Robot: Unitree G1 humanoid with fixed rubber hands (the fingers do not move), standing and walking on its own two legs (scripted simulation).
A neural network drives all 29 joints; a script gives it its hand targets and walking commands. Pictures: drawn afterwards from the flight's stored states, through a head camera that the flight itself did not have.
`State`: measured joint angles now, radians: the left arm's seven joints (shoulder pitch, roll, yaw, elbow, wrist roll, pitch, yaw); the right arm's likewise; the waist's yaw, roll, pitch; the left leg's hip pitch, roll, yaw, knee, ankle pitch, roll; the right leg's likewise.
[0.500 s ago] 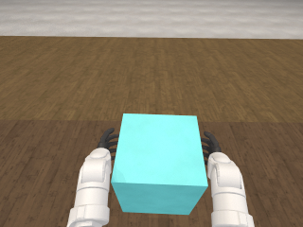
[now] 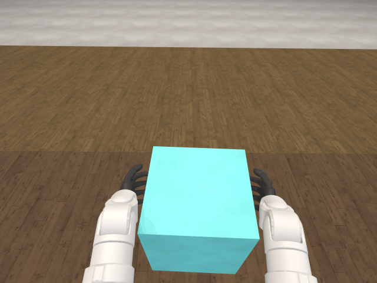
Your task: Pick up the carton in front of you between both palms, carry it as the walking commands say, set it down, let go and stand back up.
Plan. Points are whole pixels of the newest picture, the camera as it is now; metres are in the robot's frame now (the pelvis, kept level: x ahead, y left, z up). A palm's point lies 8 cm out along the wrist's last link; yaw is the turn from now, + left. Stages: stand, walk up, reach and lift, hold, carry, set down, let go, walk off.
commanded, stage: hold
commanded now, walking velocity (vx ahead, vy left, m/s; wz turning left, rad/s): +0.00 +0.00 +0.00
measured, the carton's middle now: (196, 213) +0.29 +0.00 -0.03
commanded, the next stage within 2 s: carry in 0.28 s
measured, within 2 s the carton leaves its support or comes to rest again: neither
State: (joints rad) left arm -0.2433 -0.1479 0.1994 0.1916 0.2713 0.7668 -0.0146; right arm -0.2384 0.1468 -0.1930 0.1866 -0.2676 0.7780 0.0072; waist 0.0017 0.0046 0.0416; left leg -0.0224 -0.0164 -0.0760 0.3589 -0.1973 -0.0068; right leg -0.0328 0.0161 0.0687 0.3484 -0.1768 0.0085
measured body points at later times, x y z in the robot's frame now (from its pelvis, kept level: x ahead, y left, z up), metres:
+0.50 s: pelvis +0.02 +0.01 -0.01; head -0.02 +0.01 +0.44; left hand +0.32 +0.16 +0.06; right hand +0.33 -0.14 +0.06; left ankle +0.01 +0.13 -0.74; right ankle +0.02 -0.13 -0.75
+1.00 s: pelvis +0.24 +0.00 +0.00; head +0.25 +0.00 +0.45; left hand +0.52 +0.17 +0.08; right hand +0.54 -0.13 +0.08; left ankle +0.29 +0.13 -0.70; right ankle +0.17 -0.08 -0.75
